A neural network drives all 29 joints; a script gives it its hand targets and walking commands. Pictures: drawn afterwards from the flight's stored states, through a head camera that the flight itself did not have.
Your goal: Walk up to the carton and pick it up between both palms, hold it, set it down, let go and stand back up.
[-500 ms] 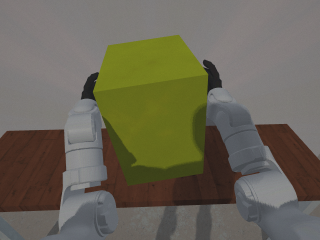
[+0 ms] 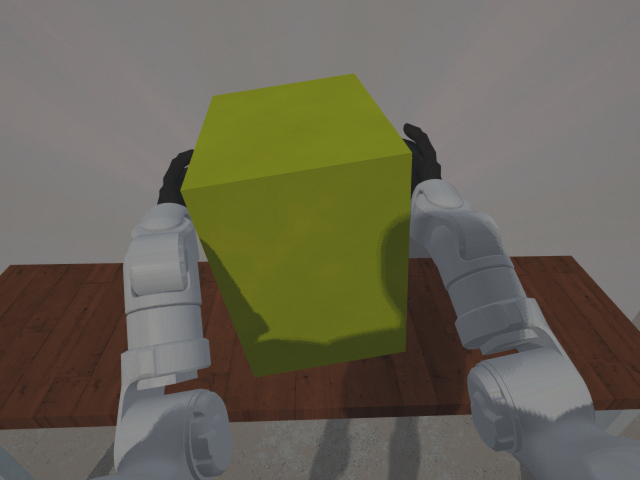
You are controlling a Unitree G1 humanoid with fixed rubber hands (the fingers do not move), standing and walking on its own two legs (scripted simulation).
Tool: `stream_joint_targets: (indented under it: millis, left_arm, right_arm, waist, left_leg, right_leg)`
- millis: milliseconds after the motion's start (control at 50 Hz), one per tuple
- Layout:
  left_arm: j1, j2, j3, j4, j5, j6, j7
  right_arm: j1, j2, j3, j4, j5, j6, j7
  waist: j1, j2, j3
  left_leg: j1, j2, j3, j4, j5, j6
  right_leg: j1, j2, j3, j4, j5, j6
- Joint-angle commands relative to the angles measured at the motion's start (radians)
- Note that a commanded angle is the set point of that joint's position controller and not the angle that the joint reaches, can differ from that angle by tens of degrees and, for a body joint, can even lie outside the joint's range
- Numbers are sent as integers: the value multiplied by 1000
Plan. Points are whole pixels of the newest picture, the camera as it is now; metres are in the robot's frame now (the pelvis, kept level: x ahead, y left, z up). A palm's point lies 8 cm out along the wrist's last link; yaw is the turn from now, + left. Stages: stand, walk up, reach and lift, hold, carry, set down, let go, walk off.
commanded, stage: hold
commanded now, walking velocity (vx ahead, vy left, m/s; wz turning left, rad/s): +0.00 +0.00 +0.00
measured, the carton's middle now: (306, 219) +0.40 +0.00 +0.19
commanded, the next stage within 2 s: none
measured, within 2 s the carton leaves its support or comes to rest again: neither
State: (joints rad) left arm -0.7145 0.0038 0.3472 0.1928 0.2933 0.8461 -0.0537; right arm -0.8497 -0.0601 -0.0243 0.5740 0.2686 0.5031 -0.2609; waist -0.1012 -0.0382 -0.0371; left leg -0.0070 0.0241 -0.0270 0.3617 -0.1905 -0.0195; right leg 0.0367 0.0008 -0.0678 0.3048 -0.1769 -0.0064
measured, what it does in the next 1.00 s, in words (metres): stands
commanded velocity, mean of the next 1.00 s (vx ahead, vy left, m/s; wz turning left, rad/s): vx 0.00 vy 0.00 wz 0.00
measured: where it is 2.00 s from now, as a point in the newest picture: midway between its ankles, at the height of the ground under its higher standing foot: outside the picture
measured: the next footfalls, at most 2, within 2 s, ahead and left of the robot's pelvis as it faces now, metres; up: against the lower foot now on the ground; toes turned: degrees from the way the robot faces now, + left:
none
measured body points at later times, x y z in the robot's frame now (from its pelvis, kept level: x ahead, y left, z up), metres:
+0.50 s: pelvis -0.01 +0.00 +0.00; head -0.09 +0.02 +0.44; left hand +0.37 +0.15 +0.24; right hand +0.37 -0.14 +0.26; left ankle +0.02 +0.13 -0.75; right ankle +0.01 -0.11 -0.75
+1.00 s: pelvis +0.00 +0.00 +0.00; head -0.08 +0.02 +0.44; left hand +0.37 +0.15 +0.24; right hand +0.37 -0.15 +0.25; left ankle +0.02 +0.13 -0.75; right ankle +0.01 -0.11 -0.75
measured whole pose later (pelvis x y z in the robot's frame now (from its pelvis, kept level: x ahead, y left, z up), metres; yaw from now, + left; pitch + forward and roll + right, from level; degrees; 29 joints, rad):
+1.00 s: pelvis +0.00 +0.00 +0.00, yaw +0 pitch -9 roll -1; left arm -0.69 -0.01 0.33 0.15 0.28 0.83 -0.03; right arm -0.82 -0.07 0.00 0.53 0.29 0.49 -0.27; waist -0.11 -0.03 -0.05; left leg -0.02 0.02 -0.04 0.38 -0.20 -0.02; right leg 0.03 0.01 -0.06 0.30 -0.18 -0.01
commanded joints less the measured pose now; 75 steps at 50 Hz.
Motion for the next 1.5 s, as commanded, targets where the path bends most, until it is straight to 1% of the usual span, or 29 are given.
stream_joint_targets:
  millis: [0, 20, 40, 100, 140, 160, 240, 280, 320, 360, 480, 500, 540, 580, 620, 680, 720, 800, 840, 880, 960, 1080, 1120, 1220, 1320, 1340, 1360, 1420, 1480]
  left_arm:
    - [-806, -555, -512, -203, -180, -104, -124]
    - [-806, -571, -538, -223, -195, -106, -117]
    - [-796, -571, -535, -215, -187, -103, -110]
    - [-750, -547, -490, -182, -158, -92, -113]
    - [-744, -537, -483, -170, -159, -88, -126]
    - [-748, -544, -491, -160, -161, -86, -131]
    - [-785, -529, -474, -141, -157, -93, -137]
    - [-815, -543, -470, -139, -166, -104, -137]
    - [-829, -544, -465, -128, -169, -112, -127]
    - [-840, -553, -494, -156, -183, -120, -119]
    - [-842, -522, -418, -14, -142, -114, -127]
    - [-838, -537, -433, -21, -148, -115, -128]
    - [-835, -528, -417, -7, -143, -113, -132]
    - [-829, -541, -445, -55, -157, -118, -131]
    - [-839, -550, -465, -77, -173, -123, -126]
    - [-818, -556, -463, -76, -173, -119, -126]
    - [-809, -546, -453, -99, -167, -118, -127]
    - [-845, -575, -512, -185, -196, -129, -114]
    - [-822, -581, -529, -206, -209, -128, -108]
    - [-796, -569, -531, -220, -196, -120, -106]
    - [-732, -531, -481, -169, -160, -100, -117]
    - [-725, -514, -412, -59, -106, -70, -159]
    - [-792, -534, -450, -100, -135, -85, -154]
    - [-830, -572, -505, -167, -185, -116, -130]
    - [-785, -573, -513, -158, -177, -108, -112]
    - [-759, -557, -494, -133, -166, -102, -114]
    - [-750, -545, -477, -107, -155, -99, -120]
    - [-742, -538, -445, -48, -124, -87, -141]
    - [-759, -540, -438, -63, -129, -91, -147]
  right_arm:
    - [-768, 636, 372, -332, 149, -39, 103]
    - [-764, 627, 374, -348, 156, -43, 104]
    - [-753, 614, 374, -331, 159, -38, 105]
    - [-728, 617, 372, -300, 138, -33, 107]
    - [-724, 613, 365, -302, 134, -29, 103]
    - [-719, 607, 353, -306, 128, -29, 101]
    - [-750, 617, 338, -291, 111, -30, 106]
    - [-788, 643, 342, -303, 102, -36, 112]
    - [-819, 654, 349, -316, 108, -47, 117]
    - [-802, 652, 348, -304, 115, -50, 114]
    - [-813, 648, 290, -191, 70, -48, 124]
    - [-812, 645, 287, -198, 71, -53, 125]
    - [-809, 632, 278, -168, 69, -51, 123]
    - [-791, 627, 295, -189, 96, -55, 116]
    - [-786, 634, 311, -200, 113, -51, 108]
    - [-769, 626, 309, -205, 120, -46, 104]
    - [-774, 624, 333, -233, 134, -47, 104]
    - [-769, 630, 348, -296, 147, -52, 104]
    - [-773, 639, 369, -353, 160, -56, 99]
    - [-744, 625, 376, -355, 164, -52, 95]
    - [-731, 611, 387, -352, 153, -40, 90]
    - [-764, 601, 323, -256, 107, -25, 104]
    - [-791, 619, 317, -268, 105, -35, 112]
    - [-777, 637, 330, -299, 123, -46, 109]
    - [-747, 607, 340, -298, 130, -46, 109]
    - [-748, 604, 340, -296, 125, -45, 108]
    - [-734, 598, 324, -260, 113, -40, 108]
    - [-737, 586, 289, -218, 85, -35, 109]
    - [-786, 603, 313, -253, 99, -52, 113]
  waist:
    - [5, 100, -379]
    - [-7, 115, -412]
    - [-3, 125, -382]
    - [10, 76, -329]
    - [-1, 43, -313]
    - [-12, 58, -318]
    - [0, 64, -298]
    - [5, 44, -322]
    - [21, 46, -362]
    - [4, 67, -401]
    - [22, 56, -297]
    - [15, 74, -319]
    - [7, 66, -302]
    - [-8, 90, -346]
    - [-21, 100, -377]
    - [-24, 95, -343]
    - [-4, 74, -360]
    - [-23, 107, -414]
    - [-26, 97, -422]
    - [-26, 94, -419]
    - [-1, 47, -347]
    - [23, 35, -202]
    - [8, 59, -275]
    - [-25, 86, -392]
    - [-17, 117, -361]
    - [-8, 94, -342]
    - [-14, 78, -305]
    - [-11, 79, -231]
    - [10, 70, -292]
  left_leg:
    - [53, -79, 37, -28, 326, -55]
    - [71, -77, 32, -18, 348, -63]
    - [77, -75, 31, -15, 365, -67]
    - [66, -79, 40, -29, 335, -48]
    - [60, -78, 41, -42, 299, -41]
    - [53, -79, 40, -47, 269, -42]
    - [14, -84, 49, -61, 212, -32]
    - [-1, -85, 53, -67, 180, -18]
    - [3, -84, 50, -65, 182, -14]
    - [34, -81, 46, -44, 226, -24]
    - [-40, -81, 59, -95, 52, 3]
    - [-37, -78, 52, -90, 66, -1]
    - [-29, -79, 55, -84, 94, -4]
    - [1, -79, 46, -60, 178, -25]
    - [16, -85, 44, -45, 213, -33]
    - [12, -83, 38, -45, 231, -39]
    - [27, -86, 37, -39, 268, -37]
    - [62, -85, 29, -18, 328, -58]
    - [78, -85, 24, -1, 371, -59]
    - [97, -86, 24, 0, 381, -63]
    - [71, -88, 35, -21, 324, -36]
    - [-23, -79, 53, -86, 144, -8]
    - [-9, -77, 53, -81, 148, -14]
    - [66, -81, 42, -33, 269, -38]
    - [70, -76, 37, -29, 284, -52]
    - [63, -78, 39, -33, 269, -43]
    - [47, -78, 39, -47, 220, -37]
    - [-7, -73, 44, -83, 126, -25]
    - [2, -81, 47, -70, 182, -18]
  right_leg:
    - [75, 77, 1, -18, 259, 63]
    - [76, 81, 3, -15, 262, 58]
    - [58, 83, 1, -18, 255, 53]
    - [62, 81, -2, -26, 251, 60]
    - [72, 77, 4, -34, 252, 68]
    - [73, 76, 3, -35, 228, 67]
    - [53, 67, 5, -43, 173, 63]
    - [57, 66, 6, -43, 155, 67]
    - [57, 66, 8, -37, 153, 68]
    - [54, 67, 10, -27, 191, 65]
    - [8, 53, 14, -57, 16, 67]
    - [23, 56, 14, -52, 30, 62]
    - [24, 58, 10, -54, 53, 60]
    - [51, 63, 13, -38, 153, 57]
    - [68, 63, 17, -34, 186, 61]
    - [62, 69, 6, -36, 195, 62]
    - [77, 71, 7, -34, 220, 66]
    - [72, 79, 2, -18, 254, 65]
    - [77, 78, 6, -17, 303, 67]
    - [74, 80, 4, -15, 315, 72]
    - [81, 72, 9, -31, 295, 77]
    - [45, 60, 14, -60, 118, 64]
    - [38, 65, 9, -55, 108, 59]
    - [49, 73, 9, -30, 223, 61]
    - [39, 79, 5, -29, 203, 52]
    - [41, 75, 6, -39, 191, 53]
    - [31, 72, 7, -46, 159, 57]
    - [28, 64, 6, -59, 83, 56]
    - [54, 62, 10, -50, 135, 59]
